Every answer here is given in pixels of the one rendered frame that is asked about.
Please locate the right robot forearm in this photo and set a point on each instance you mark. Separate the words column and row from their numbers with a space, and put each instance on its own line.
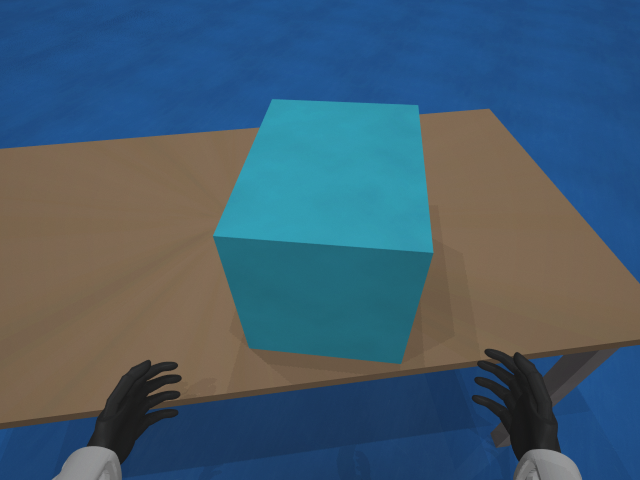
column 544, row 464

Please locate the table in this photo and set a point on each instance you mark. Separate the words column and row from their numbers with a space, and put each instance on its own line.
column 107, row 259

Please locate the carton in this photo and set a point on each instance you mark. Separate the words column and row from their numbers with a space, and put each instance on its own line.
column 326, row 239

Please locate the right robot hand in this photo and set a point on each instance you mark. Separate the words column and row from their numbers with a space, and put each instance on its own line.
column 528, row 417

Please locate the left robot hand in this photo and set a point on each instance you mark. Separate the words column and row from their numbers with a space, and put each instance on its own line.
column 123, row 419

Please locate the left robot forearm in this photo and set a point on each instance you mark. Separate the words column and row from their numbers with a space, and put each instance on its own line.
column 91, row 463

